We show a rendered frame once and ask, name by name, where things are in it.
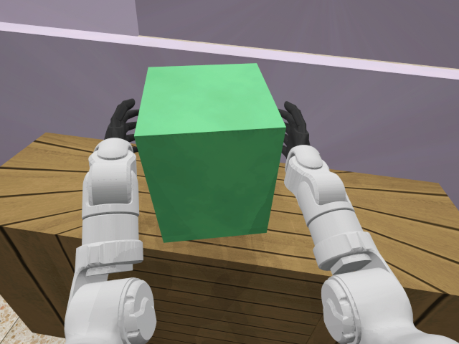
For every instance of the pedestal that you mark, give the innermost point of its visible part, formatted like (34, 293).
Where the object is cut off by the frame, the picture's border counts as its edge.
(248, 289)

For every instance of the robot left forearm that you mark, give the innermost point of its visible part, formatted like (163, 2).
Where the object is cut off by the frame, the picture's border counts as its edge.
(110, 210)

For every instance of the carton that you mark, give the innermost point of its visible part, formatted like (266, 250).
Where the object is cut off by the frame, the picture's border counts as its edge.
(210, 138)

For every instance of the left robot hand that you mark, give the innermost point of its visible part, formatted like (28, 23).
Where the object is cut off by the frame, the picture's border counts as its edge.
(118, 126)

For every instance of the right robot hand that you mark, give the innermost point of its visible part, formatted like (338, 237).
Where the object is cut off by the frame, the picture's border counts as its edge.
(295, 128)

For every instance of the left robot upper arm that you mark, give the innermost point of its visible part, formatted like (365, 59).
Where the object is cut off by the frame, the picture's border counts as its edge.
(119, 311)

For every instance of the robot right forearm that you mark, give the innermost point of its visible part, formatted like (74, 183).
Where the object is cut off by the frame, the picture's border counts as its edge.
(341, 245)

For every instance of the right robot upper arm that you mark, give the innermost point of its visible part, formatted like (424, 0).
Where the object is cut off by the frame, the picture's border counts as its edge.
(370, 307)

